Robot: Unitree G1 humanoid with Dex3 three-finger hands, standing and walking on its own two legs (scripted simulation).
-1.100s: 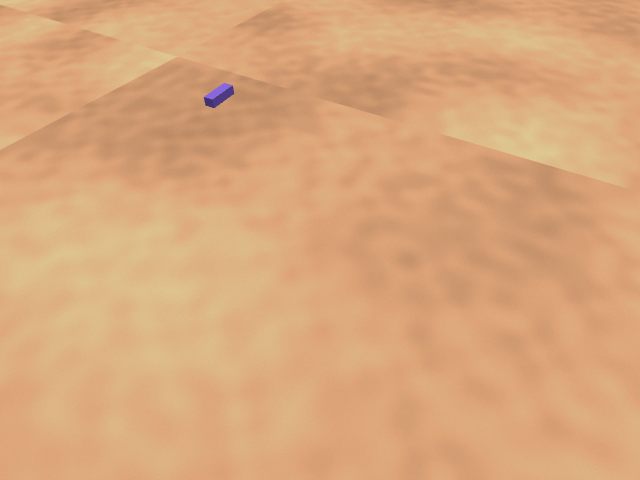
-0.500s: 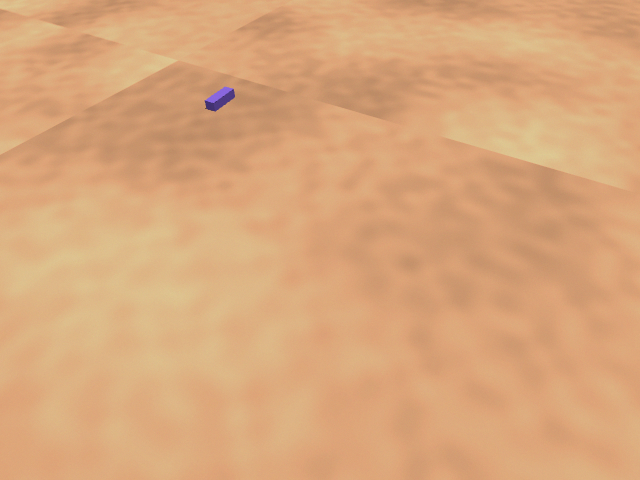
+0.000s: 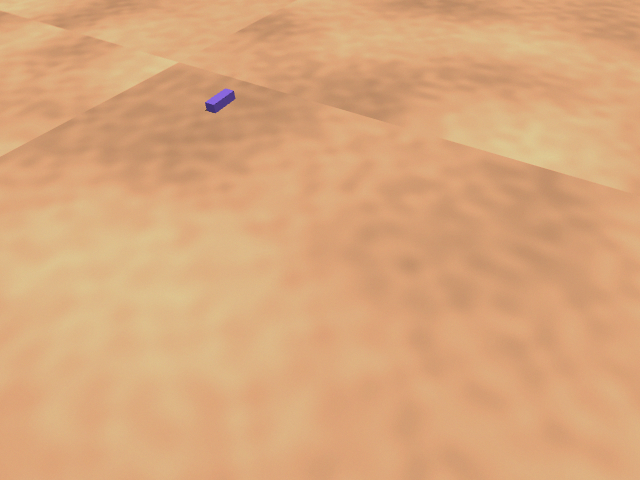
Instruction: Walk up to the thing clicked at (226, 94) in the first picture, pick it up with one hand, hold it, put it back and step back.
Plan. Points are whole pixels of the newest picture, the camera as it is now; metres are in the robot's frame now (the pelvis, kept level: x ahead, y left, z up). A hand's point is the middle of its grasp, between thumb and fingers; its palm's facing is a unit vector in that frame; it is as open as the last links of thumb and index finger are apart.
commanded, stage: stand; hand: left
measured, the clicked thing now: (220, 100) +2.37 +0.65 -0.76
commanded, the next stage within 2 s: walk up in 0.02 s
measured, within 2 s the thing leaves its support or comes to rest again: neither
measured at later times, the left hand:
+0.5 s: hand out of the picture +0.17 +0.44 -0.18, palm faces +0.06 -0.92 -0.39, open 7.4 cm
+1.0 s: hand (122, 252) +0.59 +0.43 -0.14, palm faces +0.14 -0.93 -0.33, open 7.4 cm
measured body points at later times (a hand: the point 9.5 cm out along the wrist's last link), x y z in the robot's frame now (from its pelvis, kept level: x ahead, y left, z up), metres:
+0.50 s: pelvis +0.15 +0.12 -0.03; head +0.13 +0.16 +0.42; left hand +0.16 +0.49 -0.16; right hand +0.28 -0.21 -0.10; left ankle +0.16 +0.25 -0.75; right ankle +0.03 -0.06 -0.68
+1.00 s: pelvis +0.49 +0.16 -0.02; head +0.52 +0.15 +0.42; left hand +0.58 +0.48 -0.12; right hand +0.57 -0.15 -0.15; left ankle +0.28 +0.26 -0.64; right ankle +0.57 +0.07 -0.75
